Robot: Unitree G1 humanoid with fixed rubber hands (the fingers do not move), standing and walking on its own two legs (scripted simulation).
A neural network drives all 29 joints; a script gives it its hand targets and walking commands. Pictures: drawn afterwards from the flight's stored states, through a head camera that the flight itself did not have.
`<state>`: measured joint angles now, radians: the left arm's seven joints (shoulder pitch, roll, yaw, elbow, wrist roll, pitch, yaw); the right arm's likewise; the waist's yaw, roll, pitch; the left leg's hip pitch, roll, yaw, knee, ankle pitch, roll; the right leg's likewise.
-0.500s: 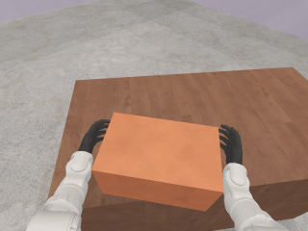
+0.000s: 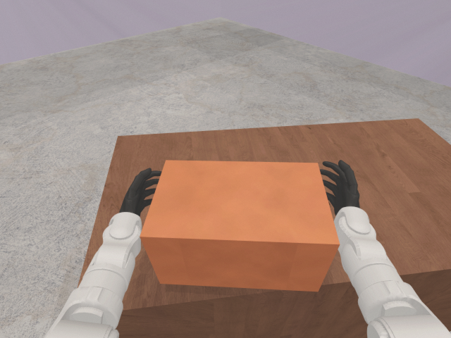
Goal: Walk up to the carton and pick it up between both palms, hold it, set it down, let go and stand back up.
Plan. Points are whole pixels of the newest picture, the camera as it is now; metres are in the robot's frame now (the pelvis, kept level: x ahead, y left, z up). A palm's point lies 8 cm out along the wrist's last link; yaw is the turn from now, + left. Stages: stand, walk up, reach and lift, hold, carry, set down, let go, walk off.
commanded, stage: reach and lift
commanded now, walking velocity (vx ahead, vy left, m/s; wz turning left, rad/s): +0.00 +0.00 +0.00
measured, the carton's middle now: (238, 223) +0.36 -0.01 +0.04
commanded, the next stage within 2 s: hold in 1.84 s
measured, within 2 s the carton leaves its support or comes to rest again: neither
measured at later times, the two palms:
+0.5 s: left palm (117, 193) +0.35 +0.20 +0.13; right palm (344, 177) +0.37 -0.20 +0.14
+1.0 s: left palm (111, 189) +0.35 +0.20 +0.15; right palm (343, 167) +0.38 -0.19 +0.16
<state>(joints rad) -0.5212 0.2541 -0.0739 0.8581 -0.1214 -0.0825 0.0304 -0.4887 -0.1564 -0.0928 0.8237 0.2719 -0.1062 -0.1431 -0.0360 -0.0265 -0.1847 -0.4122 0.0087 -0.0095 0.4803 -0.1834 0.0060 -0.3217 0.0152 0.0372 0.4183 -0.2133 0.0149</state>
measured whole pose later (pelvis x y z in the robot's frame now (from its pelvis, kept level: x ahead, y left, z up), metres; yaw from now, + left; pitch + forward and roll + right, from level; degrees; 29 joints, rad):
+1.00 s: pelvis +0.00 -0.01 +0.01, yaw +0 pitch +1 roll -1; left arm -0.48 0.18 0.16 0.40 -0.03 0.43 0.00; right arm -0.63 -0.19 -0.10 0.74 0.24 0.20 -0.12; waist 0.00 -0.03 -0.16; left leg -0.27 0.01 -0.01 0.41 -0.16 0.00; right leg -0.19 0.02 0.04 0.37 -0.20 0.01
